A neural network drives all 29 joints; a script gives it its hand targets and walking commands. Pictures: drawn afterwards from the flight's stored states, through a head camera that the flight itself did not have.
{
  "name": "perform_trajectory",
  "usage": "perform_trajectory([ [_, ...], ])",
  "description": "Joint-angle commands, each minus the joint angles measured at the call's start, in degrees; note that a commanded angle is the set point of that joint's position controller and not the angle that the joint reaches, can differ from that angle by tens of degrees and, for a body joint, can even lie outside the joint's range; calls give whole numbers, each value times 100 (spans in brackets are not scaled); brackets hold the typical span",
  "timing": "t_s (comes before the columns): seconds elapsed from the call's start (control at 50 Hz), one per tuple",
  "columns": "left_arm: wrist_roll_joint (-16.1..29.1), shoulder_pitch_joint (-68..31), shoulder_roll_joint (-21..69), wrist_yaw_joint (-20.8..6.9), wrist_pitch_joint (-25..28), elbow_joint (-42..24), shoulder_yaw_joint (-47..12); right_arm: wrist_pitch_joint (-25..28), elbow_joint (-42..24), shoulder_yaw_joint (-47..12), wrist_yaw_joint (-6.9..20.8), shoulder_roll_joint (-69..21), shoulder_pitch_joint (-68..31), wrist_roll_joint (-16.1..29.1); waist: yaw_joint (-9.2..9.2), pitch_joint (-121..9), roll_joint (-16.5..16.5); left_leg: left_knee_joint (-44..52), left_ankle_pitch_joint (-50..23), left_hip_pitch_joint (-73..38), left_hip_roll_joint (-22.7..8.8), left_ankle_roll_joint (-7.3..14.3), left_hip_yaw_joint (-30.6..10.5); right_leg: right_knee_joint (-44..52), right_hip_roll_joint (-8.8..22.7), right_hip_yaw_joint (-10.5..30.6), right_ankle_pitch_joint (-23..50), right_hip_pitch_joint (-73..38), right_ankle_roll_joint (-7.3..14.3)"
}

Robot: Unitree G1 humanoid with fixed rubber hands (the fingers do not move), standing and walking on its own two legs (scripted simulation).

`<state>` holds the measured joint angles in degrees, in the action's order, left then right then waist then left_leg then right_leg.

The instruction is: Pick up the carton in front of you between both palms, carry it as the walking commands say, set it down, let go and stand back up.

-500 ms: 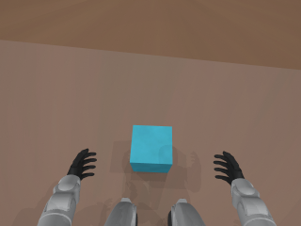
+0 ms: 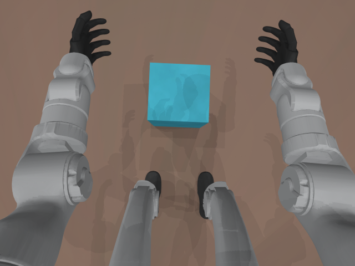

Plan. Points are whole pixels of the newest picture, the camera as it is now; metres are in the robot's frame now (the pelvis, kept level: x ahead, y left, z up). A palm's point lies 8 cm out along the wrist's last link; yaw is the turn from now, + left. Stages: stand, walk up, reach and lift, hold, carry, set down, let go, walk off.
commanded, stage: reach and lift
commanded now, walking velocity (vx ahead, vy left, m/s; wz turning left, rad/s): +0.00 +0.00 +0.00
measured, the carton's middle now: (178, 99) +0.53 +0.01 -0.53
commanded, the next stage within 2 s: none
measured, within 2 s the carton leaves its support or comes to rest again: leaves its support in 1.84 s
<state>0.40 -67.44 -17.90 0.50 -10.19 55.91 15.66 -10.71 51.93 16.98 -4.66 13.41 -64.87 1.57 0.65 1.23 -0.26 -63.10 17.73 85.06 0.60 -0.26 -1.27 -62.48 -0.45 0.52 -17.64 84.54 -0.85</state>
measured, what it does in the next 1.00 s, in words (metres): lowers itself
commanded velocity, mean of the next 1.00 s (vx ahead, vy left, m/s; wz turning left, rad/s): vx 0.00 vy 0.00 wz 0.00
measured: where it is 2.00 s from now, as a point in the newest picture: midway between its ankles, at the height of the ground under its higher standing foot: (179, 203)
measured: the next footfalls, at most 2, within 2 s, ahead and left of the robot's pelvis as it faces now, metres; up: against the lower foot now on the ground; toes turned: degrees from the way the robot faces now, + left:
none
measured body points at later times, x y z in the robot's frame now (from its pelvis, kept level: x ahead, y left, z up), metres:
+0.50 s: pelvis +0.01 +0.00 -0.12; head +0.36 +0.01 +0.16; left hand +0.54 +0.20 -0.29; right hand +0.53 -0.19 -0.29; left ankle +0.08 +0.12 -0.62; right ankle +0.08 -0.13 -0.62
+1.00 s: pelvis -0.03 +0.00 -0.28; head +0.35 +0.00 -0.05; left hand +0.54 +0.19 -0.47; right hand +0.53 -0.18 -0.47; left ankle +0.08 +0.12 -0.62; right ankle +0.08 -0.13 -0.62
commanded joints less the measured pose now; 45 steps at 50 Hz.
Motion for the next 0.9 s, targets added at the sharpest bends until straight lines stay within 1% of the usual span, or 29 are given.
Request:
perform_trajectory([
  [0.0,-118,-1783,-732,-19,140,-453,161,138,-487,170,-4,664,-1661,-106,-19,-6075,206,462,-1187,-3168,293,-184,230,443,-335,-282,965,-2701,-160],
  [0.04,-238,-1681,-671,-46,197,-454,243,203,-496,273,32,621,-1553,-235,-20,-6470,214,406,-1812,-3336,316,-193,229,401,-361,-281,1532,-2797,-156],
  [0.1,-433,-1454,-482,-100,348,-469,424,371,-500,472,124,472,-1317,-449,-16,-6388,217,269,-2579,-3166,301,-195,161,286,-372,-224,2182,-2493,-146],
  [0.16,-590,-1255,-275,-131,514,-499,615,553,-504,640,191,298,-1151,-621,-27,-6049,193,27,-2988,-2627,258,-197,83,46,-359,-158,2550,-1944,-161],
  [0.2,-654,-1126,-162,-125,599,-484,701,643,-473,702,202,190,-1060,-696,-38,-5872,167,-223,-3033,-2163,243,-204,51,-221,-349,-135,2609,-1542,-183],
  [0.28,-659,-858,-72,-65,697,-368,732,739,-317,702,174,88,-874,-732,-65,-5697,134,-925,-2691,-1210,262,-241,63,-967,-346,-132,2356,-724,-246],
  [0.34,-527,-930,-172,20,752,-417,617,781,-307,593,105,174,-928,-620,-59,-5842,117,-1558,-2428,-686,287,-266,96,-1615,-366,-148,2163,-270,-281],
  [0.4,-241,-1190,-399,139,775,-551,343,789,-428,324,-1,380,-1164,-344,-70,-6334,119,-2232,-2330,-462,299,-295,141,-2303,-396,-192,2110,-99,-300],
  [0.48,273,-1617,-791,292,716,-705,-142,728,-633,-171,-161,737,-1616,181,-77,-7118,145,-3060,-2155,-532,297,-310,241,-3129,-394,-299,1914,-89,-297],
  [0.54,608,-1982,-970,357,624,-673,-433,624,-613,-443,-254,902,-1986,504,-71,-7141,142,-3505,-1620,-286,278,-297,333,-3572,-361,-361,1444,36,-275],
  [0.6,815,-2451,-1119,401,527,-630,-621,520,-564,-598,-312,1034,-2438,714,-78,-7015,147,-3836,-978,-38,231,-278,406,-3892,-309,-406,858,181,-260],
  [0.68,939,-2972,-1270,438,425,-219,-739,419,-159,-690,-352,1183,-2960,854,-77,-6431,136,-4172,-155,393,146,-246,421,-4237,-231,-421,104,483,-243],
  [0.74,944,-3238,-1311,424,442,200,-777,439,272,-703,-330,1231,-3234,864,-72,-5827,130,-4402,238,777,77,-225,385,-4484,-177,-391,-243,748,-229],
  [0.8,940,-3429,-1338,404,524,554,-819,527,639,-713,-291,1271,-3422,844,-68,-5347,137,-4651,330,1015,27,-207,330,-4742,-136,-352,-317,970,-219],
  [0.88,994,-3659,-1389,393,669,782,-923,683,885,-777,-245,1352,-3640,883,-59,-5074,154,-4994,82,1062,4,-187,248,-5097,-111,-303,-95,1134,-216],
])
